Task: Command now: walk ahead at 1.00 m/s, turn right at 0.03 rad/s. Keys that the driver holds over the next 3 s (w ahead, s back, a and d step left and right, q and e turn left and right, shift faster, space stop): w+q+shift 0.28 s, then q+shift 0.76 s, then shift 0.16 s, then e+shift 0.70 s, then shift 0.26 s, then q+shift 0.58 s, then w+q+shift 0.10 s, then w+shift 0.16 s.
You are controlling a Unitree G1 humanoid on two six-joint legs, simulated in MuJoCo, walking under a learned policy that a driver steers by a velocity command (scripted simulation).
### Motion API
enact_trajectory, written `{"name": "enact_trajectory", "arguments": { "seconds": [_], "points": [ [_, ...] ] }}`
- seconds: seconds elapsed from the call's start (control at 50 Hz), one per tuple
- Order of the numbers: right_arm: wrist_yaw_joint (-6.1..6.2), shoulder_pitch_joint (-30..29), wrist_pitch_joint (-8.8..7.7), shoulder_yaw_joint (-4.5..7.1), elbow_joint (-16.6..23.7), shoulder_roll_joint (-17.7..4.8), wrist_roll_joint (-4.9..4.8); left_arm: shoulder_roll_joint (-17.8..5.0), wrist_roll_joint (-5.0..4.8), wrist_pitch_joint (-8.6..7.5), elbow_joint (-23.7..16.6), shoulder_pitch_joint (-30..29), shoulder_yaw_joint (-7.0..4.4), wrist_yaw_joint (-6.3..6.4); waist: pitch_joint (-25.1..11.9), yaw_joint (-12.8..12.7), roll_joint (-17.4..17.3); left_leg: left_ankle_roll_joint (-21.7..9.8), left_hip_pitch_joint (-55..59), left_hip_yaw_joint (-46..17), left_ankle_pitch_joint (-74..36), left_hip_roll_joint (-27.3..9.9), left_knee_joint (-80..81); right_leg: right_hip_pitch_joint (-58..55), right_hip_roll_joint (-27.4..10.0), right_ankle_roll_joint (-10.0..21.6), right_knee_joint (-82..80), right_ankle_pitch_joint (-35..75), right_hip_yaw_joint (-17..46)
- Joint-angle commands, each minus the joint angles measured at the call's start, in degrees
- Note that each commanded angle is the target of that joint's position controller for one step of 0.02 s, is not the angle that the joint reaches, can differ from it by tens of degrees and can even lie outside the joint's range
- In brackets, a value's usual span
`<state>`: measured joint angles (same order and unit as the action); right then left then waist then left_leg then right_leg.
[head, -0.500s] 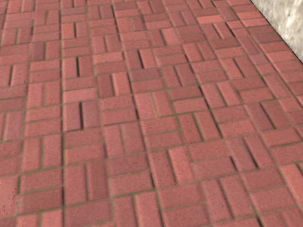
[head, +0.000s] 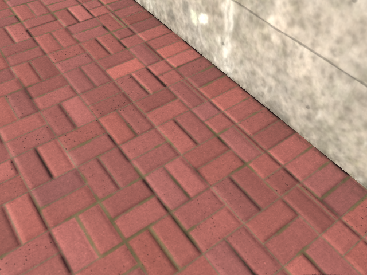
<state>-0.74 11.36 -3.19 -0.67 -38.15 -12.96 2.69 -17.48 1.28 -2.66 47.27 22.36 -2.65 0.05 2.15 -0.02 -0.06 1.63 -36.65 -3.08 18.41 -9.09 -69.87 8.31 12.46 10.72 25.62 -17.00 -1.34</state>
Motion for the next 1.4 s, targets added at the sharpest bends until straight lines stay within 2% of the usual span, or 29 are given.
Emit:
{"name": "enact_trajectory", "arguments": {
  "seconds": [0.02, 0.1, 0.16, 0.22, 0.24, 0.26, 0.28, 0.3, 0.34, 0.4, 0.42, 0.44, 0.5, 0.56, 0.6, 0.62, 0.64, 0.66, 0.68, 0.7, 0.76, 0.82, 1.04, 1.06, 1.08, 1.1, 1.16, 1.28, 1.4],
  "points": [
    [-0.88, -2.6, 0.8, 1.17, 3.3, -5.7, -1.03, -6.1, -0.46, -3.85, -3.6, -2.2, -1.48, -0.75, 5.7, 0.5, -2.0, -1.6, -1.0, 3.4, -10.6, -1.9, 14.0, 7.5, -16.3, 4.6, -19.0, 22.4, 10.5],
    [-2.52, -8.6, 0.03, 1.0, 3.4, -4.6, -3.07, -6.6, -1.09, -5.65, -1.4, 1.4, -1.17, -1.12, 5.1, -2.8, -0.9, -6.6, 7.1, 7.8, -31.0, 3.6, 31.1, 0.9, -16.7, -1.7, -25.7, 35.7, 1.0],
    [-2.55, -7.4, -0.2, 2.08, 1.7, -7.3, -2.36, -8.8, -0.23, -5.29, -0.6, 2.2, -1.38, 0.21, 1.1, -1.6, 2.2, -8.7, 8.5, 11.5, -27.6, 10.2, 34.8, -13.4, -18.7, -5.6, -18.9, 64.0, -3.8],
    [-1.95, 11.3, 0.69, 4.33, -4.1, -12.2, -1.9, -11.7, 2.41, -2.68, -1.7, -1.9, -2.17, 2.45, -9.0, 8.8, 7.8, -11.4, 24.5, 12.6, -14.1, 16.7, 32.6, -16.7, -21.9, -8.2, 9.0, 86.6, -5.9],
    [-1.4, 24.3, 0.94, 5.7, -7.9, -14.3, -1.68, -12.6, 2.42, -1.87, -3.1, -6.7, -2.45, 2.74, -11.9, 16.4, 6.0, -14.0, 37.0, 8.9, -11.4, 15.0, 36.7, -8.1, -20.4, -8.6, 29.8, 79.8, -7.1],
    [-0.55, 28.5, 1.7, 6.9, -9.6, -17.0, -1.8, -6.5, 2.64, -2.68, -4.4, -9.2, -0.82, 1.87, -11.5, 15.8, -3.0, -16.4, 47.7, -1.3, -5.5, 8.2, 33.2, 9.1, -12.4, -7.9, 53.8, 27.7, -6.3],
    [-0.49, 20.7, 2.17, 8.02, -8.0, -21.9, -0.88, -1.5, 0.02, -3.85, -9.2, -3.3, 0.59, 0.4, -16.1, 5.1, -22.0, -29.1, 61.7, -38.5, 1.6, -4.8, 44.2, 37.1, -3.8, -11.6, 72.4, -12.5, 1.5],
    [-0.59, 16.5, 1.97, 8.02, -5.1, -18.6, -1.53, -4.4, 0.7, -5.06, -10.1, -6.5, 1.43, 0.71, -15.5, 7.1, -7.3, -28.0, 58.6, -44.4, -2.6, -6.0, 52.4, 39.9, -8.0, -9.6, 70.1, -6.2, 8.3],
    [-0.16, 12.9, 1.52, 6.74, -6.1, -13.3, -2.05, -5.1, 1.01, -5.68, -10.8, -10.3, 1.88, 0.54, -3.0, 1.5, 6.6, -23.4, 38.8, -30.8, -23.7, -3.0, 52.9, 34.2, -13.1, -10.0, 58.2, -1.4, 7.4],
    [-0.2, 10.7, 0.05, 5.77, -5.8, -12.7, -2.95, -4.2, 2.39, -1.87, -12.8, -10.5, 2.51, 0.51, 1.0, -2.9, 5.8, -19.8, 21.5, -17.0, -49.4, 3.8, 53.5, 24.8, -15.3, -13.3, 43.4, -4.2, 4.8],
    [-0.18, 5.3, -1.89, 4.86, -2.2, -8.8, -4.94, -5.2, -0.85, -3.76, -14.9, -14.2, 1.38, 0.41, 0.8, -2.8, 3.0, -18.7, 17.6, -16.4, -44.6, 7.5, 54.9, 22.7, -13.3, -13.6, 36.4, -2.4, 6.1],
    [0.41, 3.1, -2.21, 5.59, -1.9, -11.8, -5.36, -4.3, -0.76, -4.36, -16.3, -17.4, 1.77, 0.65, 1.0, -3.1, 1.0, -17.9, 14.6, -14.8, -46.0, 9.4, 54.2, 20.7, -11.6, -14.4, 27.4, 0.3, 4.2],
    [2.68, 8.6, 0.53, 7.62, -4.0, -15.8, -5.41, -1.4, -0.55, -4.58, -17.8, -22.7, 2.02, 1.1, -5.6, 1.5, -0.5, -9.5, 13.6, -13.2, -40.4, 14.3, 48.9, 8.8, -4.1, -15.4, 6.5, 18.0, 1.5],
    [3.93, 10.2, 2.64, 7.44, -4.3, -12.7, -5.15, -3.6, -2.11, -4.26, -18.9, -23.3, 0.49, 0.89, -6.9, 1.9, -5.9, -4.5, 16.7, -18.4, -29.1, 15.6, 41.7, 3.3, -3.5, -14.9, -0.9, 26.4, 5.4],
    [4.01, 4.2, 2.89, 7.1, -1.2, -10.6, -4.83, -5.2, -1.18, -4.28, -16.5, -13.4, -0.92, 1.38, -12.2, -4.3, -6.9, -1.0, 17.7, -16.5, -26.5, 18.4, 27.1, -8.3, -7.9, -13.0, -7.1, 36.4, 7.3],
    [3.55, 6.2, 3.19, 5.44, 0.3, -5.3, -2.98, -6.0, -0.35, -3.83, -14.4, -5.0, -1.01, 1.86, -20.8, -5.6, -0.7, 0.4, 11.7, -12.0, 3.6, 20.4, 9.6, -23.0, -21.2, -8.1, -0.4, 49.7, 16.8],
    [2.82, 16.8, 3.02, 4.2, 1.6, -2.9, -2.76, -6.4, 2.17, -3.03, -15.9, -4.8, -0.13, 1.72, -29.1, -0.5, 13.2, 1.6, 3.6, -11.1, 29.3, 23.1, -6.2, -32.5, -38.0, 2.8, 5.5, 74.5, 36.2],
    [1.63, 23.8, 3.29, 5.02, 0.6, -9.1, -3.37, -6.6, 0.98, -1.91, -15.8, -6.8, -0.88, 1.2, -32.8, 1.6, 14.0, 3.3, 1.0, -11.7, 26.5, 16.5, -18.2, -31.1, -44.5, 9.6, 6.8, 67.4, 42.2],
    [1.25, 19.2, 4.11, 5.75, 1.9, -12.4, -5.06, -7.4, -0.45, -1.22, -16.3, -13.5, -1.82, 1.65, -28.4, 2.7, 13.0, 3.8, -5.6, -7.8, 17.2, 11.9, -23.0, -26.8, -42.1, 10.4, 1.2, 35.8, 42.6],
    [1.96, 11.4, 4.96, 6.56, 2.1, -14.5, -4.79, -2.7, -0.25, -0.4, -18.0, -16.5, -0.63, 2.55, -20.2, 0.2, 4.6, 4.1, -6.2, -4.8, 10.4, 9.2, -18.7, -15.9, -34.8, 6.5, -3.2, 19.2, 33.7],
    [2.9, 5.0, 6.88, 6.34, 5.5, -11.6, -4.09, -2.9, 0.17, 0.78, -16.0, -20.2, -0.45, 2.82, -5.6, 2.1, 2.1, 3.9, 0.9, -1.1, 6.1, 6.8, -7.1, 6.5, -25.1, 1.4, -8.3, 21.5, 16.0],
    [2.71, 3.4, 5.62, 5.16, 7.2, -7.3, -3.92, -5.3, 0.29, 0.46, -12.5, -17.1, -2.04, 2.46, -8.5, 1.4, 5.7, 3.6, 1.8, 0.7, 4.0, 5.1, 2.8, 3.2, -26.7, 3.6, -9.1, 35.2, 10.3],
    [0.01, -0.8, 7.73, 7.67, 8.0, -11.5, -3.9, -8.7, -2.46, 1.52, -9.1, -18.1, -4.67, 0.83, -8.1, 1.6, 6.5, -3.7, 20.3, 7.6, -6.1, 6.9, 36.6, 3.2, -29.5, -4.2, -2.2, 11.1, -4.0],
    [0.52, 2.1, 7.57, 8.49, 6.9, -13.0, -3.55, -6.7, -2.41, 1.77, -7.7, -14.8, -4.25, 0.55, -7.6, 1.9, 2.1, -5.9, 26.7, 4.6, -10.4, 7.6, 42.3, 8.0, -26.6, -7.5, 4.7, 6.6, -6.1],
    [1.61, 5.3, 7.1, 10.31, 7.3, -20.3, -3.16, -4.5, -0.64, 2.11, -8.4, -12.3, -3.66, 0.15, -6.8, 0.6, -15.9, -12.3, 36.8, -15.2, -32.6, -5.9, 46.8, 23.8, -19.2, -13.6, 24.2, -12.1, -11.8],
    [1.55, 3.5, 5.79, 10.13, 9.3, -22.3, -1.03, -4.8, 0.36, 1.95, -11.9, -17.8, -3.37, 0.73, -9.8, 2.6, -19.0, -22.4, 35.2, -28.2, -33.9, -13.4, 49.0, 34.5, -12.8, -15.4, 37.3, -20.5, -2.4],
    [1.74, -1.7, 3.69, 7.88, 8.7, -14.7, -2.31, -6.3, -1.27, 2.57, -9.9, -18.7, -4.04, 2.07, -9.6, 0.9, -6.2, -15.6, 31.0, -15.5, -28.4, -6.5, 48.1, 33.4, -15.6, -13.5, 41.0, -9.3, 3.8],
    [2.64, -6.0, 3.48, 4.37, 6.7, -6.5, -1.46, -0.8, -1.69, 3.44, -6.9, -14.2, -1.4, 0.67, -12.0, -0.6, -7.1, -13.0, 26.0, -4.2, -29.2, -2.3, 46.2, 17.3, -16.7, -14.7, 25.1, -1.4, 2.0],
    [3.17, -3.9, 4.46, 6.57, 3.6, -12.6, -2.12, -5.6, -2.88, 3.97, -9.5, -15.1, -2.45, -0.7, -5.4, 1.4, -9.0, -14.9, 25.6, -7.6, -24.3, -7.9, 45.0, 15.3, -14.5, -12.1, 16.3, -4.6, -2.1]
  ]
}}
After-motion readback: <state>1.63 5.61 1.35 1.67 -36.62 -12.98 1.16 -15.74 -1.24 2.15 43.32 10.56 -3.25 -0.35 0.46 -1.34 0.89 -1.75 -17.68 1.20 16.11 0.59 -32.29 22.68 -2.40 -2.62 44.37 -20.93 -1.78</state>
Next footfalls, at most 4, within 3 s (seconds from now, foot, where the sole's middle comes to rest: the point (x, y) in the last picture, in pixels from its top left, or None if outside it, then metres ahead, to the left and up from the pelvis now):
0.24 left None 0.44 0.14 -0.76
0.62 right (156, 194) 0.81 0.12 -0.76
1.06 left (108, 244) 0.59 0.28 -0.76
1.46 right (149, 201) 0.77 0.14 -0.76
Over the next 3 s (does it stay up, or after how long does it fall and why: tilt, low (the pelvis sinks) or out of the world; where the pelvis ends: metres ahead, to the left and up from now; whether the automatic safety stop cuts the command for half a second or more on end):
stays up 0.68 0.25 0.02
